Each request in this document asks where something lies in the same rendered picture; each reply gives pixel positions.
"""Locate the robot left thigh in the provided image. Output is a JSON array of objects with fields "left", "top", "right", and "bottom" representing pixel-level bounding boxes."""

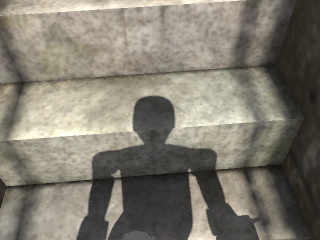
[{"left": 123, "top": 230, "right": 155, "bottom": 240}]

